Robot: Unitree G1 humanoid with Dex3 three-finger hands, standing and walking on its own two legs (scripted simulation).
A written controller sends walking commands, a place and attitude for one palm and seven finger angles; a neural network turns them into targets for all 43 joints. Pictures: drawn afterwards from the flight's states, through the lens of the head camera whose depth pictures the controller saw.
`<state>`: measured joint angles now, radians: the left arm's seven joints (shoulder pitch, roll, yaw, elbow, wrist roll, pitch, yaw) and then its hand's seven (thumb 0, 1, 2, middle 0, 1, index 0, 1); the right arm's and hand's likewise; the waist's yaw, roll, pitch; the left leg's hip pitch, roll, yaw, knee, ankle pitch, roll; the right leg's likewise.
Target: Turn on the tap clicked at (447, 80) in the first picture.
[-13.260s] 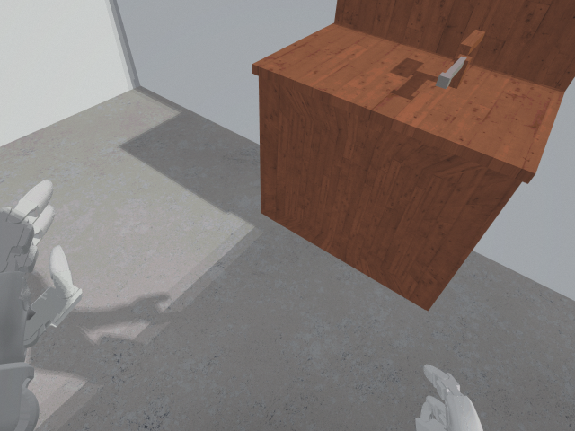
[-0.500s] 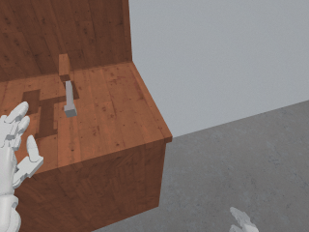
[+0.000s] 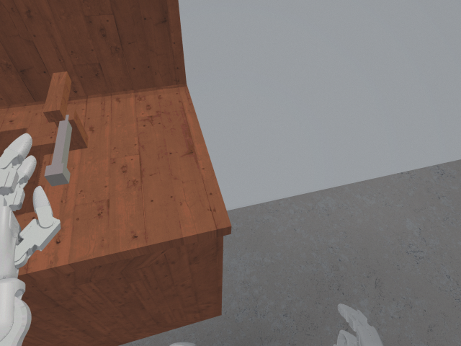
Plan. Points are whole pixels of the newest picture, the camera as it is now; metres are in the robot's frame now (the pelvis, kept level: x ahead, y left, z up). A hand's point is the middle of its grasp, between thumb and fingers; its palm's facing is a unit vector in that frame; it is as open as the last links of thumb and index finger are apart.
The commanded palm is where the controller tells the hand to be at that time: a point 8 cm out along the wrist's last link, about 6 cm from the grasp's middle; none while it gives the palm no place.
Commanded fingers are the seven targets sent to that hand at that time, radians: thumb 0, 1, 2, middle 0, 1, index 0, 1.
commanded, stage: come to a stop and stand still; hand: left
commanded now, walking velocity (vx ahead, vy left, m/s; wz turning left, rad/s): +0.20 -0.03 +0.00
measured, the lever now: (57, 174) +0.34 +0.35 +0.09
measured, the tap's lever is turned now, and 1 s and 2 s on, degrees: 0 0 0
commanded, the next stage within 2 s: look again from close up in 1.34 s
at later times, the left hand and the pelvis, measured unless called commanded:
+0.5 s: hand (115, 191) +0.26 +0.19 +0.18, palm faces +0.45 -0.76 -0.46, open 7.4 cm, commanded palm +0.21 +0.22 +0.19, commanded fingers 0.00 0.90 0.90 -0.20 -0.30 -0.20 -0.30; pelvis +0.06 -0.06 +0.02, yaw +3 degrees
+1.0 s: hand (67, 220) +0.22 +0.25 +0.15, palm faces +0.37 -0.86 -0.35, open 7.4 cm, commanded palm +0.17 +0.29 +0.19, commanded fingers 0.00 0.90 0.90 -0.20 -0.30 -0.20 -0.30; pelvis +0.02 +0.01 +0.01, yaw +2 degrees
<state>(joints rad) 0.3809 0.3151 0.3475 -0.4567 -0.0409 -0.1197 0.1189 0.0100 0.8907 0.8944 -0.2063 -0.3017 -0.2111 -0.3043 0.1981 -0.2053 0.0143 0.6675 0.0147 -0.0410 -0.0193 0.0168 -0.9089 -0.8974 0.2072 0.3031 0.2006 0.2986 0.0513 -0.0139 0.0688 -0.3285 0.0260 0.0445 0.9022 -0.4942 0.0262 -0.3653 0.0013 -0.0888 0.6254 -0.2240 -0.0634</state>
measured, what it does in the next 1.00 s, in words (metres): steps on the spot: left foot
